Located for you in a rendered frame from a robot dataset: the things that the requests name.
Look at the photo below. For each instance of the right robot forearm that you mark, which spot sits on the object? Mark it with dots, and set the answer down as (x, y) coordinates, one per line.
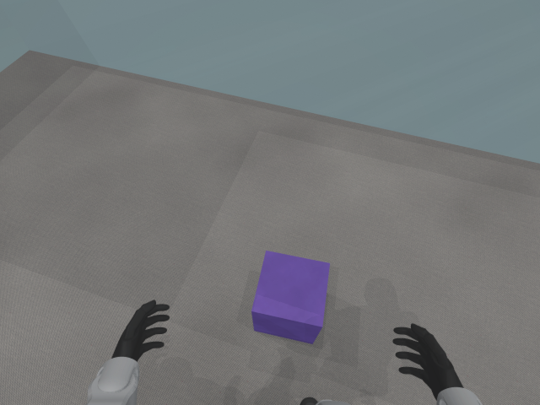
(457, 396)

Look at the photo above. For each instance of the robot right hand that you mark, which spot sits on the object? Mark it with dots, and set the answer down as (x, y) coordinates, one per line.
(438, 372)

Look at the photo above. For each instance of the left robot forearm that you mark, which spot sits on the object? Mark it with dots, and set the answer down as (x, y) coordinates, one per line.
(116, 383)

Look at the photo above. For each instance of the carton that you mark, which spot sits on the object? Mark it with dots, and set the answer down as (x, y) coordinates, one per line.
(290, 297)

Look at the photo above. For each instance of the robot left hand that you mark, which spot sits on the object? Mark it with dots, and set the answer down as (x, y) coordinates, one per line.
(131, 341)

